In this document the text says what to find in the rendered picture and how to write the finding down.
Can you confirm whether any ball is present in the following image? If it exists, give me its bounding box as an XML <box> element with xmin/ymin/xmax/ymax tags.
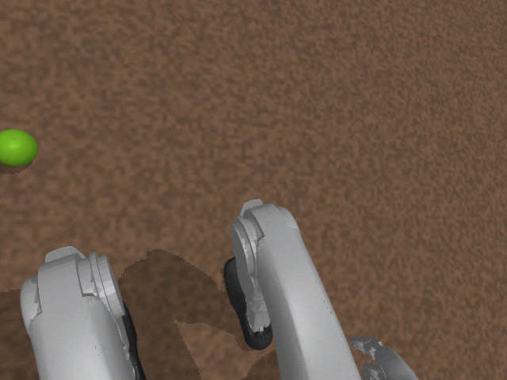
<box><xmin>0</xmin><ymin>129</ymin><xmax>38</xmax><ymax>166</ymax></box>

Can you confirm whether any right robot foot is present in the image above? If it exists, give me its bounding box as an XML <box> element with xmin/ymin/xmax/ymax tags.
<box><xmin>223</xmin><ymin>257</ymin><xmax>273</xmax><ymax>350</ymax></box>

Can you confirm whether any left robot foot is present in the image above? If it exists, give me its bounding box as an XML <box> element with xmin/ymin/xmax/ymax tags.
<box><xmin>122</xmin><ymin>300</ymin><xmax>146</xmax><ymax>380</ymax></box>

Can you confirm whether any right robot hand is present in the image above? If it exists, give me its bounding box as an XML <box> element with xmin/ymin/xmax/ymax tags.
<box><xmin>349</xmin><ymin>336</ymin><xmax>418</xmax><ymax>380</ymax></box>

